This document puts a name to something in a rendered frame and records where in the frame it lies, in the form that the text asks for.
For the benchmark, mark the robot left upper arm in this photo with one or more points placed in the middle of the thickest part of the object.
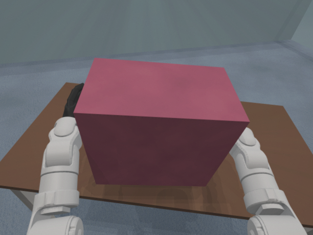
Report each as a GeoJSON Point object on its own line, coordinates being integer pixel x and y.
{"type": "Point", "coordinates": [67, 225]}

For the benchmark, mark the robot right upper arm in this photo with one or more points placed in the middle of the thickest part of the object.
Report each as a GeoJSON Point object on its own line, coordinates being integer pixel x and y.
{"type": "Point", "coordinates": [274, 225]}

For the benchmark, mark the left robot forearm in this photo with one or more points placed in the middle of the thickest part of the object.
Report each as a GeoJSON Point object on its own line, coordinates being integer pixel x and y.
{"type": "Point", "coordinates": [59, 174]}

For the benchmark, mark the right robot forearm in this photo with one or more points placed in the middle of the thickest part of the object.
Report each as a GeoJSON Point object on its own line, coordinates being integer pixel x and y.
{"type": "Point", "coordinates": [262, 194]}

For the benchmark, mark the robot left hand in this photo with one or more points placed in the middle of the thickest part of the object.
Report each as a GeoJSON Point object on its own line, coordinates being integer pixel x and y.
{"type": "Point", "coordinates": [72, 101]}

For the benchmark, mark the carton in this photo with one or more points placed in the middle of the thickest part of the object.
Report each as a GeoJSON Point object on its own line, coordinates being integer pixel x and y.
{"type": "Point", "coordinates": [157, 124]}

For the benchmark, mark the table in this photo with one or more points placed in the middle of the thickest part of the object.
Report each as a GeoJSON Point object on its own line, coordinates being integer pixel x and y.
{"type": "Point", "coordinates": [289, 158]}

